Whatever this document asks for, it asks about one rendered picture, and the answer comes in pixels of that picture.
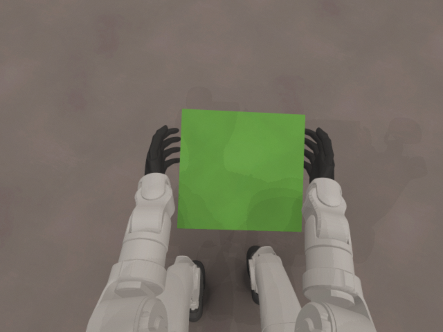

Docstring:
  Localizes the carton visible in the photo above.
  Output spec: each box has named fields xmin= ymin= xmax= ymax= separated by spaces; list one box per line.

xmin=177 ymin=109 xmax=305 ymax=232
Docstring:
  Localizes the right robot hand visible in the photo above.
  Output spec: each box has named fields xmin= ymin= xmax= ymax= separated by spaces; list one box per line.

xmin=304 ymin=127 xmax=335 ymax=184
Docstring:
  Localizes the robot left upper arm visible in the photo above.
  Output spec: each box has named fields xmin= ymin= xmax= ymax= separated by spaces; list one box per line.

xmin=87 ymin=295 xmax=168 ymax=332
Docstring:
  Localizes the robot right upper arm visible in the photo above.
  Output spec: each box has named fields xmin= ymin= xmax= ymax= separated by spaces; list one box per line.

xmin=294 ymin=301 xmax=376 ymax=332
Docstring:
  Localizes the left robot hand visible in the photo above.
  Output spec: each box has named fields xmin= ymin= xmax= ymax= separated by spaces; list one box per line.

xmin=145 ymin=125 xmax=181 ymax=175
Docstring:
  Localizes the left robot forearm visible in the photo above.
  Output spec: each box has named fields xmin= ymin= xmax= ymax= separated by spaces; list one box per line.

xmin=86 ymin=173 xmax=175 ymax=332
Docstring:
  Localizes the left robot foot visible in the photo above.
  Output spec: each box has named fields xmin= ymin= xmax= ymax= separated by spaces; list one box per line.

xmin=189 ymin=260 xmax=205 ymax=322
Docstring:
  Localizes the right robot forearm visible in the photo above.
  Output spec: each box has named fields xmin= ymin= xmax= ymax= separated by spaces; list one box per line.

xmin=302 ymin=178 xmax=375 ymax=327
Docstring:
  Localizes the left robot thigh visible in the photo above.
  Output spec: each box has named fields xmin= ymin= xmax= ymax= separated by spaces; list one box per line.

xmin=156 ymin=263 xmax=200 ymax=332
